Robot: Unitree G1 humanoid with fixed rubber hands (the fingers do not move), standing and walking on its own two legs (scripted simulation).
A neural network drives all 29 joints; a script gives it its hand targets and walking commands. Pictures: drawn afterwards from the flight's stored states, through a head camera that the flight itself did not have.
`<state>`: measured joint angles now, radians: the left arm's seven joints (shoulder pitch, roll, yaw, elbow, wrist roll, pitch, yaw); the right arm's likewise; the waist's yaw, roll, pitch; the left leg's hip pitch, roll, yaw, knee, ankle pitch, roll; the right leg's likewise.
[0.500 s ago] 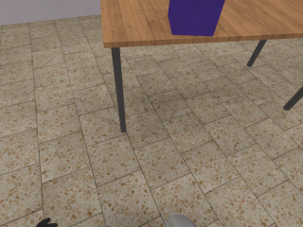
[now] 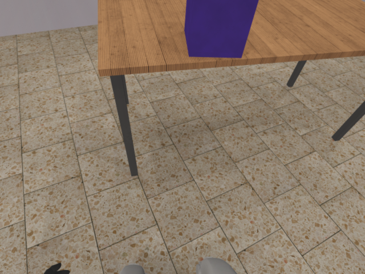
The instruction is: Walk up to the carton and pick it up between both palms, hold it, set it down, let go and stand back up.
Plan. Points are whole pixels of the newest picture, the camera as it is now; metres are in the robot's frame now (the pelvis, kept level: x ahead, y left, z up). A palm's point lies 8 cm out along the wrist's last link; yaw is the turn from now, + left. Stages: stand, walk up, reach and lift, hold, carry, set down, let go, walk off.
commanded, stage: walk up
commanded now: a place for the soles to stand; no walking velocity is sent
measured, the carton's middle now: (216, 10) +0.93 -0.09 +0.16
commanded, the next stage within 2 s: none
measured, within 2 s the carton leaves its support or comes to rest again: neither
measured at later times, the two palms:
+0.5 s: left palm (75, 265) +0.17 +0.25 -0.13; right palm out of the picture +0.15 -0.38 -0.08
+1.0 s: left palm (135, 239) +0.23 +0.12 -0.13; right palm out of the picture +0.18 -0.51 -0.10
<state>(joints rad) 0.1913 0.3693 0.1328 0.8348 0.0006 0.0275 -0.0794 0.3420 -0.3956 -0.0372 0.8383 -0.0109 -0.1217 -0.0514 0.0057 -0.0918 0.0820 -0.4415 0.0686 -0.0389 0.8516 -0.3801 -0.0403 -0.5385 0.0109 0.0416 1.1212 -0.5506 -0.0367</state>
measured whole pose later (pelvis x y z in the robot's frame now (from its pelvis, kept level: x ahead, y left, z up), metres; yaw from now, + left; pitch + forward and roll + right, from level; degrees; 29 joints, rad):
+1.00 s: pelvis +0.14 -0.19 -0.02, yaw +1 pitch -6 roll +2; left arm 0.19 0.38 0.14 0.80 0.00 0.05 -0.07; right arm 0.34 -0.38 -0.04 0.84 -0.02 -0.04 -0.12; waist 0.02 -0.09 0.16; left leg -0.55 0.02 -0.09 1.35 -0.47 0.00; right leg -0.45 -0.01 -0.13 1.02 -0.49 -0.05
